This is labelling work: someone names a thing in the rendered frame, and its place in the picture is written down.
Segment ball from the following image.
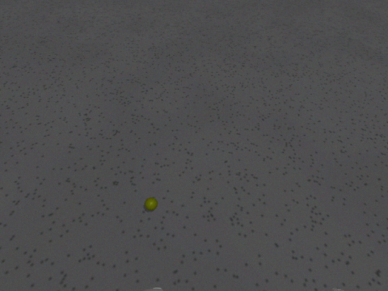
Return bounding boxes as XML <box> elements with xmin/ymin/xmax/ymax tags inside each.
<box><xmin>145</xmin><ymin>198</ymin><xmax>158</xmax><ymax>210</ymax></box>

